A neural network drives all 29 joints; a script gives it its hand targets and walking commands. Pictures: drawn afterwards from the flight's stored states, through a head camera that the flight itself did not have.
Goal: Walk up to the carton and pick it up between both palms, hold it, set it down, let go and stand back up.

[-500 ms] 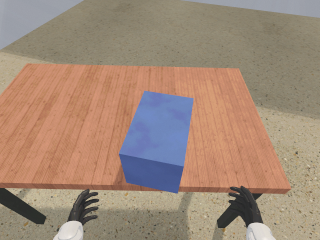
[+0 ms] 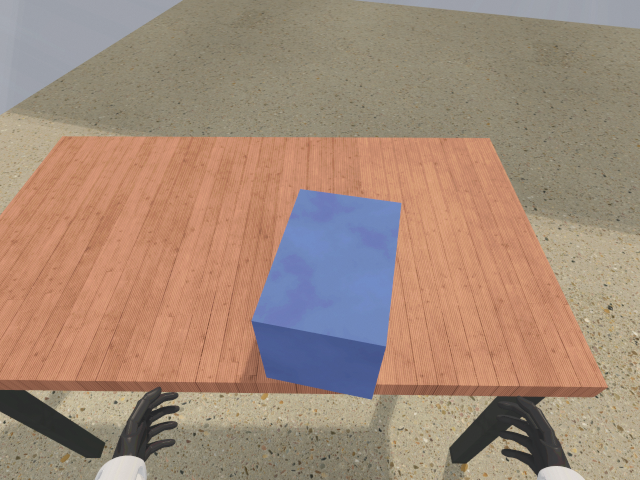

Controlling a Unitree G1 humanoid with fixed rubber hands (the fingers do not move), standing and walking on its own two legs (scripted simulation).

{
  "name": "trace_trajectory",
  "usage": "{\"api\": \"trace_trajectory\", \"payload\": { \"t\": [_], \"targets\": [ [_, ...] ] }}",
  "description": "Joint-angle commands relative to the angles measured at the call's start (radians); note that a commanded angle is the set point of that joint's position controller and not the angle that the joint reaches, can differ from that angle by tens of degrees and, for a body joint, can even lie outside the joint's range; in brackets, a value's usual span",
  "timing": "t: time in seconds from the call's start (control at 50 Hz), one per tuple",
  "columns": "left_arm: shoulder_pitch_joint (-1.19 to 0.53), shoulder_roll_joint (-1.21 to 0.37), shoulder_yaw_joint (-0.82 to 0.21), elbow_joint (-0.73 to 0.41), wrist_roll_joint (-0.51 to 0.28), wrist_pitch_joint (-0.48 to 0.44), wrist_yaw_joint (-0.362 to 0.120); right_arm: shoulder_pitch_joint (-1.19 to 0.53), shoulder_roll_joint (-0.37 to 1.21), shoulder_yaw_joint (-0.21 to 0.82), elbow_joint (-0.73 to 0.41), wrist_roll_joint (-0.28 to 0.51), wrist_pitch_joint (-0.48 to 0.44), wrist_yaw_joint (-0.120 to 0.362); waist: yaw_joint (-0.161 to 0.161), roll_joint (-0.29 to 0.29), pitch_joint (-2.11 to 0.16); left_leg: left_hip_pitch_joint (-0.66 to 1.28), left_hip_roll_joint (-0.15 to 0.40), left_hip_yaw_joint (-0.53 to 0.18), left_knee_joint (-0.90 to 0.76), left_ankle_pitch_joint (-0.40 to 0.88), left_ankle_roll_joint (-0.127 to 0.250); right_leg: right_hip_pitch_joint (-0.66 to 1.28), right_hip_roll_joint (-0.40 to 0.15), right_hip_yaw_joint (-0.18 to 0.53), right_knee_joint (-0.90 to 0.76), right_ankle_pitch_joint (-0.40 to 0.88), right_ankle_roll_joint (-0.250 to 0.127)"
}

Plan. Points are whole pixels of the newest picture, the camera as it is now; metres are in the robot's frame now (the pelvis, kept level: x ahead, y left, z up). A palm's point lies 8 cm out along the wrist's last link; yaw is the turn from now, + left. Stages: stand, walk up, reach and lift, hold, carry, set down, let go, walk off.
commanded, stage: stand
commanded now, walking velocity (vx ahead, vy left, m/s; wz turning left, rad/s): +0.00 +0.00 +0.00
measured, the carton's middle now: (334, 289) +0.40 -0.01 -0.04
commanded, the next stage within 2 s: none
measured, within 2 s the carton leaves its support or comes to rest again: neither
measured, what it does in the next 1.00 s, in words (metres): stands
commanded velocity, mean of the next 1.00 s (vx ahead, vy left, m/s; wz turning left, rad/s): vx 0.00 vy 0.00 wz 0.00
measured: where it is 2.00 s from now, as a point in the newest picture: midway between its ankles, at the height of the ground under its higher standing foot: outside the picture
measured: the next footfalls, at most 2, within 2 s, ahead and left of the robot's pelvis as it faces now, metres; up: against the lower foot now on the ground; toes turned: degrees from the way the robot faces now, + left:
none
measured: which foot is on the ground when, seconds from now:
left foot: down 0.00-1.00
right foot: down 0.00-1.00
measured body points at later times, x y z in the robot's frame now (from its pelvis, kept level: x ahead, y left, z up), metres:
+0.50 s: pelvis +0.02 +0.00 +0.00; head +0.03 +0.02 +0.45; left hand +0.21 +0.27 -0.08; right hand +0.18 -0.26 -0.08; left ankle +0.01 +0.12 -0.74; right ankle +0.00 -0.10 -0.74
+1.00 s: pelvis +0.01 +0.00 +0.00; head +0.02 +0.01 +0.45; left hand +0.21 +0.27 -0.07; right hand +0.17 -0.26 -0.08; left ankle +0.01 +0.12 -0.74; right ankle +0.00 -0.10 -0.74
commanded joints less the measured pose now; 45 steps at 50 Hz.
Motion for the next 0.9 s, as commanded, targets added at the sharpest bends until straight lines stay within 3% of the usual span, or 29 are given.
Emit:
{"api": "trace_trajectory", "payload": {
  "t": [0.0,0.16,0.3,0.88],
  "targets": [
    [-0.032,0.218,0.025,-0.006,0.103,-0.049,0.006,-0.033,-0.272,0.028,-0.038,-0.066,-0.007,-0.009,0.035,0.085,-0.106,-0.037,0.064,-0.073,-0.097,0.143,0.036,0.018,-0.12,0.142,-0.099,0.131,0.011],
    [-0.005,0.235,0.03,0.005,0.093,-0.047,0.01,-0.033,-0.279,0.019,-0.038,-0.057,0.003,-0.011,0.033,0.084,-0.171,0.016,0.07,-0.06,-0.054,0.317,0.042,0.083,-0.121,0.12,-0.049,0.352,0.01],
    [-0.006,0.232,0.027,0.007,0.089,-0.048,0.011,-0.031,-0.278,0.017,-0.039,-0.053,0.01,-0.01,0.028,0.076,-0.192,0.032,0.073,-0.054,-0.038,0.38,0.044,0.11,-0.126,0.11,-0.034,0.429,0.009],
    [-0.002,0.238,0.017,0.025,0.085,-0.06,0.006,-0.048,-0.293,0.012,-0.021,-0.05,0.006,-0.005,0.027,0.077,-0.164,0.048,0.08,-0.062,-0.08,0.308,0.043,0.087,-0.134,0.116,-0.061,0.344,-0.006]
  ]
}}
